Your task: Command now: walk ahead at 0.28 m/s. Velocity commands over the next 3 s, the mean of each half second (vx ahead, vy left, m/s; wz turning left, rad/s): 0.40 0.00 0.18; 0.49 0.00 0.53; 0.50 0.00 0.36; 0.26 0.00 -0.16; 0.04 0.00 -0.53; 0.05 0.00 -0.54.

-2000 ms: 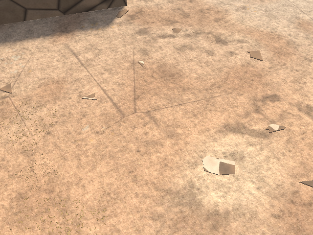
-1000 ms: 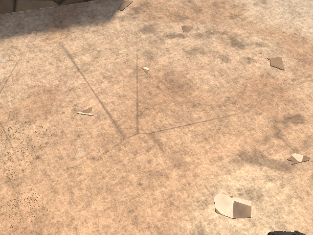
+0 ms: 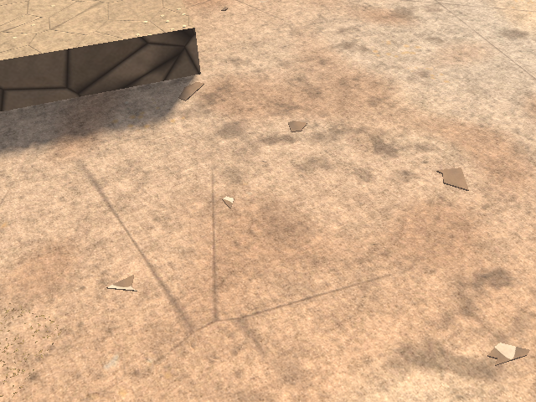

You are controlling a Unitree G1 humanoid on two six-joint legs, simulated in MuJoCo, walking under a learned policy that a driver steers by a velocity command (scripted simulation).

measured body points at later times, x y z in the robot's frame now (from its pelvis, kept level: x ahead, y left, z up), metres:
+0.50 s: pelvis +0.19 -0.01 -0.01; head +0.22 -0.01 +0.44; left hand +0.08 +0.22 -0.15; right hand +0.43 -0.20 -0.12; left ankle +0.36 +0.13 -0.70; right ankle +0.01 -0.12 -0.73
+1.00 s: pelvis +0.48 +0.06 +0.01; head +0.51 +0.08 +0.45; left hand +0.61 +0.36 -0.07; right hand +0.60 -0.20 -0.11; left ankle +0.36 +0.11 -0.73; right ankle +0.71 -0.01 -0.70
